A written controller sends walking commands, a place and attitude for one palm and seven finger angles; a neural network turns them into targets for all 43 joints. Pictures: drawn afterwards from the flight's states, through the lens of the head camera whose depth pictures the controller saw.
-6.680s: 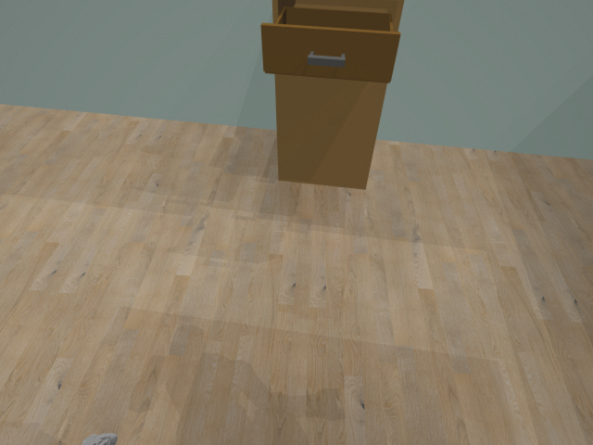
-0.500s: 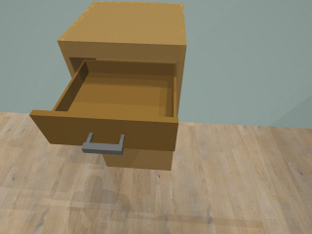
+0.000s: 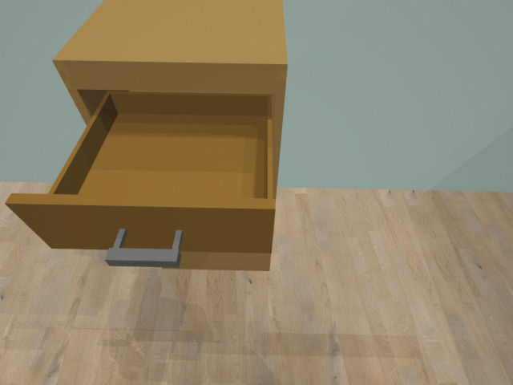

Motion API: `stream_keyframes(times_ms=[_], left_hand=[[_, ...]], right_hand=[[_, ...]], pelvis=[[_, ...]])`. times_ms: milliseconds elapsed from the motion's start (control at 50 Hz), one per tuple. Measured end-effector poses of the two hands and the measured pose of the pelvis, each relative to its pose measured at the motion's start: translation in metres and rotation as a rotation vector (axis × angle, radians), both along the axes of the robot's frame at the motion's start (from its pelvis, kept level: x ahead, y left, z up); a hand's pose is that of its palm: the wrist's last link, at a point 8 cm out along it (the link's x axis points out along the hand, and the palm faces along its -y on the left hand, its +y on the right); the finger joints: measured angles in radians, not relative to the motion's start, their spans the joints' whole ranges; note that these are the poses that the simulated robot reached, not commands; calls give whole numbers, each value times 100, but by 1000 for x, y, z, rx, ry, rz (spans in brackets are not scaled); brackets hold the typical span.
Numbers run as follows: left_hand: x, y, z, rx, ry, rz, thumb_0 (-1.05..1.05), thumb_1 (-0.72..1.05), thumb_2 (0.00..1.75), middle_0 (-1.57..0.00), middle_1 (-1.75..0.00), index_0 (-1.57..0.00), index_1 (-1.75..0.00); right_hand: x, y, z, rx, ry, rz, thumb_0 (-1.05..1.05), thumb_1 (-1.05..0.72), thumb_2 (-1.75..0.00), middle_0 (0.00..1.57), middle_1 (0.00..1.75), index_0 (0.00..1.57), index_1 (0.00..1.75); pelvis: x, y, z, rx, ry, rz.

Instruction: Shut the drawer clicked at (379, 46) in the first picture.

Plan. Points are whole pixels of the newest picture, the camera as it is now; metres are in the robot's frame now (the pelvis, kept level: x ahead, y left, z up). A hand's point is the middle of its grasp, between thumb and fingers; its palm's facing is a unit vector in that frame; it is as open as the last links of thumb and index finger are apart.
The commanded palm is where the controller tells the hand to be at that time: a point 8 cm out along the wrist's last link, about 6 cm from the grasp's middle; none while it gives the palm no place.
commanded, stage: come to a stop and stand still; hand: left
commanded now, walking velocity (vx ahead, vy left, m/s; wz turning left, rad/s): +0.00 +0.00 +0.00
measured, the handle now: (147, 246) +0.31 +0.20 +0.02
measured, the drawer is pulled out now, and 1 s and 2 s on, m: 0.30 0.30 0.30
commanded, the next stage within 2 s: look again from close up in 0.86 s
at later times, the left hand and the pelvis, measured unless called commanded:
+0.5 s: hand out of the picture +0.01 +0.14 -0.17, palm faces +0.04 -0.98 -0.21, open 7.3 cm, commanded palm none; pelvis +0.00 -0.04 +0.00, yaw +1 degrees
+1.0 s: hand out of the picture -0.03 +0.13 -0.17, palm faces +0.06 -0.98 -0.17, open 7.3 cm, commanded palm none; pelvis -0.02 -0.03 +0.01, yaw +1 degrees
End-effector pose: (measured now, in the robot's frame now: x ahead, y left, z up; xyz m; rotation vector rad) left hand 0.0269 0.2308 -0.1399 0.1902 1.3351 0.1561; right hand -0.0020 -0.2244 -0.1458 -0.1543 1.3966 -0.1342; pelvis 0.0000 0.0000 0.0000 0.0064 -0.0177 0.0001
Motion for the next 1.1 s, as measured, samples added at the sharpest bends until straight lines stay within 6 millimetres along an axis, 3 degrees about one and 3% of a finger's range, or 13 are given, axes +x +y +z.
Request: stream_keyframes(times_ms=[360, 520, 900, 1100], left_hand=[[-13, -32, 1, -8, 13, 32, 1, 92, 90, -20, -30, -20, -30], [-26, -41, 0, -20, 22, 42, 1, 93, 90, -20, -30, -20, -30], [-54, -50, -3, -52, 56, 61, 1, 92, 90, -20, -30, -20, -30], [-62, -50, -5, -61, 67, 68, 1, 92, 90, -20, -30, -20, -30]], right_hand=[[18, -31, 3, -8, -31, 9, 1, -91, -90, 20, 29, 20, 30], [15, -38, 6, -12, -31, 16, 1, -92, -90, 20, 29, 20, 30], [-23, -24, 8, 12, 34, -1, 1, -91, -90, 20, 29, 20, 30], [-32, -14, 8, 20, 41, -10, 1, -91, -90, 20, 29, 20, 30]], pelvis=[[1, -29, 3, -2, 2, 9], [-4, -37, 5, -5, -1, 13], [-16, -37, 7, -9, -3, 19], [-20, -33, 6, -8, -4, 18]])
